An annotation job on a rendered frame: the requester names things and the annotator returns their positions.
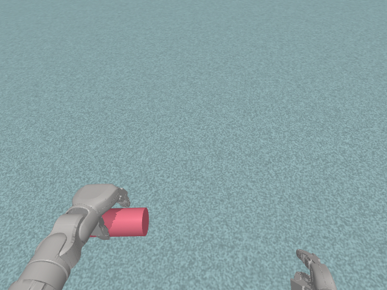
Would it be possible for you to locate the right robot hand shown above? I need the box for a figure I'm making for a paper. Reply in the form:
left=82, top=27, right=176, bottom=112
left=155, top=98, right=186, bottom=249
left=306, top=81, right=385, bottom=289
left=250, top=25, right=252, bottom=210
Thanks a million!
left=290, top=249, right=337, bottom=290

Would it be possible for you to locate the bottle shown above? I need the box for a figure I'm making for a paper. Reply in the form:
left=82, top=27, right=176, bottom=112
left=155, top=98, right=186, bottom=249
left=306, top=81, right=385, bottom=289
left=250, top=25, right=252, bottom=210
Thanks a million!
left=90, top=207, right=149, bottom=237

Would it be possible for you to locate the left robot arm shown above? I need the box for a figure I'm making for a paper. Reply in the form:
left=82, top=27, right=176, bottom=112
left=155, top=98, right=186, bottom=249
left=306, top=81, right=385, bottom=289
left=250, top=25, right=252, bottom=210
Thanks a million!
left=7, top=204, right=99, bottom=290

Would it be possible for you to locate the left robot hand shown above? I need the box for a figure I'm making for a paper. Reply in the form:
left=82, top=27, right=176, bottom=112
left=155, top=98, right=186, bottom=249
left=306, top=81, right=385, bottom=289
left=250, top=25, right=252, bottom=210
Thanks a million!
left=72, top=184, right=130, bottom=240

